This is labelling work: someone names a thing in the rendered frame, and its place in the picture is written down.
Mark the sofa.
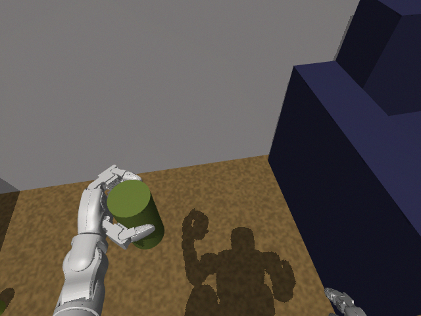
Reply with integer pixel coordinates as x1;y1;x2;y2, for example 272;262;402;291
268;0;421;316

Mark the left robot arm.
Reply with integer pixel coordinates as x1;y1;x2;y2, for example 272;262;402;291
53;232;109;316

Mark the right robot hand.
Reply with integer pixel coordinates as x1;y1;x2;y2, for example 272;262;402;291
324;288;366;316

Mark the left robot hand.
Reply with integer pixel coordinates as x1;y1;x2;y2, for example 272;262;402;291
78;165;155;250

